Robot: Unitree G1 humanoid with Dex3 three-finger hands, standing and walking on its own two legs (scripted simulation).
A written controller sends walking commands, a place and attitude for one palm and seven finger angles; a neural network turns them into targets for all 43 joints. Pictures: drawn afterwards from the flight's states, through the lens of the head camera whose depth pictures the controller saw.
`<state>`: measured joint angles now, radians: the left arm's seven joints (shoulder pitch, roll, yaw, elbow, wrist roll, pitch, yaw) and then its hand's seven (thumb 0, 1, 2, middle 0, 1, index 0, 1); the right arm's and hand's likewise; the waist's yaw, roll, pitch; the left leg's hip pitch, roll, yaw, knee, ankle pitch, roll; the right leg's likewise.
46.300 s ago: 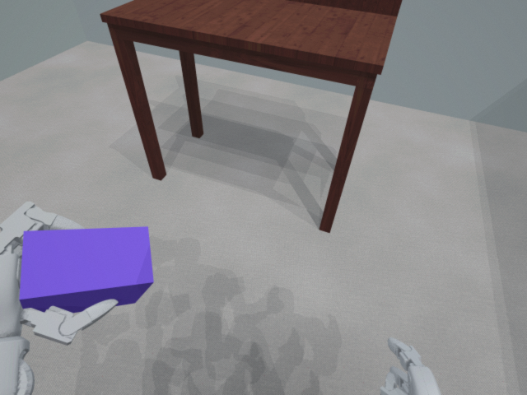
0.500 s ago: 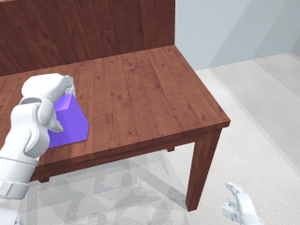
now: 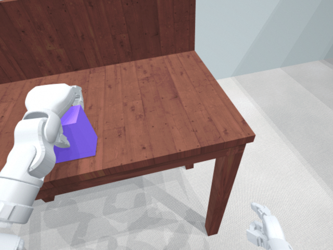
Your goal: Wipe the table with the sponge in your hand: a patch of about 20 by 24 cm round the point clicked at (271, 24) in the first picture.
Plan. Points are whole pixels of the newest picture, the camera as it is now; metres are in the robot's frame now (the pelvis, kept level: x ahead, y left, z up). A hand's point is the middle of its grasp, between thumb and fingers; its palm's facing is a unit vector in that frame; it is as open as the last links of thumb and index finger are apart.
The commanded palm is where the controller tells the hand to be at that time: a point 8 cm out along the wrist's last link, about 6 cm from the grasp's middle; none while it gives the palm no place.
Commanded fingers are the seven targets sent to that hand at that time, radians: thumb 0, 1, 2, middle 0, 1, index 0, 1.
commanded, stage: lower the sponge onto the table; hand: left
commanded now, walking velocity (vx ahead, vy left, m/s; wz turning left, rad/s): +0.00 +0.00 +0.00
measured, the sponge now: (69, 140) +0.31 +0.30 +0.11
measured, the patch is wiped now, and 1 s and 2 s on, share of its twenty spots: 0.05 0.20 0.25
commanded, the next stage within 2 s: wipe forward along the first lane in 0.26 s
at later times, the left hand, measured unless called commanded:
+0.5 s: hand (57, 117) +0.33 +0.31 +0.18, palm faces +0.00 +0.03 -1.00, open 10.7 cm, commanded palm +0.30 +0.32 +0.23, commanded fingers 0.00 0.10 1.30 -1.20 -1.60 -1.20 -1.60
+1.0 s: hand (59, 105) +0.37 +0.34 +0.17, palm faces -0.09 +0.06 -0.99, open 10.7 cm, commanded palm +0.36 +0.34 +0.21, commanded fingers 0.00 0.10 1.30 -1.20 -1.60 -1.20 -1.60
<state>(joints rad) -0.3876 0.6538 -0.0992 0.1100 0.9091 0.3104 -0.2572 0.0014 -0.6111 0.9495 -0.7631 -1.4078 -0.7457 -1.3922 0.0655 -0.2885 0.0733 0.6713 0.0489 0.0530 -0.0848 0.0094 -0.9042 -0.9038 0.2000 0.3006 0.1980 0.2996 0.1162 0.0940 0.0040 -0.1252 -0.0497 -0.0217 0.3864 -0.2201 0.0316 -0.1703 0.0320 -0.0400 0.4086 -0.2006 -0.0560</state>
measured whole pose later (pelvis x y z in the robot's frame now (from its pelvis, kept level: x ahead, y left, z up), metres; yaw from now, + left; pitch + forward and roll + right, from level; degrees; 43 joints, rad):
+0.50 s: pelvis +0.00 -0.01 +0.00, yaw +0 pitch -2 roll +1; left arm -0.38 0.66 -0.05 0.18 0.91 0.34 -0.23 0.00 -0.61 0.95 -0.76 -1.41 -0.74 -1.40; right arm 0.06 -0.30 0.07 0.68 0.05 0.08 -0.08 0.01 -0.90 -0.90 0.20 0.30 0.20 0.30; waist 0.10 0.10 0.00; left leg -0.13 -0.04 -0.02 0.40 -0.24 0.02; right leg -0.18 0.04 -0.03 0.42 -0.21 -0.06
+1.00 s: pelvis +0.01 -0.01 +0.00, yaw +0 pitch +2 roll +0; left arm -0.59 0.73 0.01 0.58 0.94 0.11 -0.21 0.00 -0.61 0.96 -0.76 -1.42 -0.74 -1.40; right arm 0.20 -0.32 0.02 0.72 0.06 0.09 -0.12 0.01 -0.90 -0.90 0.20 0.30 0.20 0.30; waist 0.05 0.09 -0.02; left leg -0.23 -0.03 -0.02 0.46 -0.26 0.02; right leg -0.26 0.05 -0.04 0.46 -0.22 -0.07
